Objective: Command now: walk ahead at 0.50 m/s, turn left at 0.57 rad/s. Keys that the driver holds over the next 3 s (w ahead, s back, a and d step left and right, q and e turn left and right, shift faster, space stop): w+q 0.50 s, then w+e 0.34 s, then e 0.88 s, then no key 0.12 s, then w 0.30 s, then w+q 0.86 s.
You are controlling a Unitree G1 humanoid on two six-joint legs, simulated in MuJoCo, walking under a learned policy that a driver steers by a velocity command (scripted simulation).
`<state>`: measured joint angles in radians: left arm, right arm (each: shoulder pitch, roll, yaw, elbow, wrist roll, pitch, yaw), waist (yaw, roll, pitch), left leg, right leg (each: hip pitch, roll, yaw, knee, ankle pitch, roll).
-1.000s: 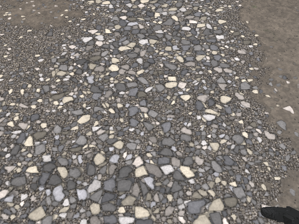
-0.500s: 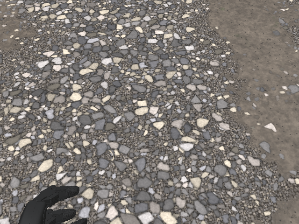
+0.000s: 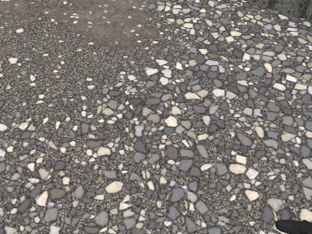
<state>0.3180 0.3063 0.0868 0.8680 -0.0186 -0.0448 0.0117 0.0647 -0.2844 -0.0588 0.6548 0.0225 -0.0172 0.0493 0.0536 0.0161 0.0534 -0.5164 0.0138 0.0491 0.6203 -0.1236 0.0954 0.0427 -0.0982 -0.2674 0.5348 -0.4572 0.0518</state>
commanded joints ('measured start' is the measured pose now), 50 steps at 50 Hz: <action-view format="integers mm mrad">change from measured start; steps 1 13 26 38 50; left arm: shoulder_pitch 13 -279 38 -22 69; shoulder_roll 30 51 182 156 136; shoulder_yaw -21 -18 34 14 7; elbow -149 -203 -146 -105 -142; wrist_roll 32 32 16 -7 -10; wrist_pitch -45 -54 -79 -40 13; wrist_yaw -2 -13 -37 -17 17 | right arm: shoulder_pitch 328 223 426 20 179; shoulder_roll -342 -172 -104 -38 -112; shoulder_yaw -107 -54 -17 11 -26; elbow -4 -11 3 -76 -52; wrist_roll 8 -6 20 -20 -32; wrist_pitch -3 -42 -31 -75 -44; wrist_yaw -25 -61 -71 -38 -49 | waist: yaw -111 -88 5 -4 -99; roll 262 46 -266 -108 122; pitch -387 -50 -328 -47 -226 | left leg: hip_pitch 893 278 -235 20 649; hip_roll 311 85 -59 16 360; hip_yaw -845 -301 -255 -85 -418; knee -273 -399 630 26 -209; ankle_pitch -256 115 -453 23 446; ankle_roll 333 148 -70 -129 131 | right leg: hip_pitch -733 -626 291 -240 -772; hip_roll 143 38 -307 -66 77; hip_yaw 218 324 1073 509 371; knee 821 183 -241 -350 701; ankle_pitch -135 466 -129 460 -119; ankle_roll -10 23 -306 -273 3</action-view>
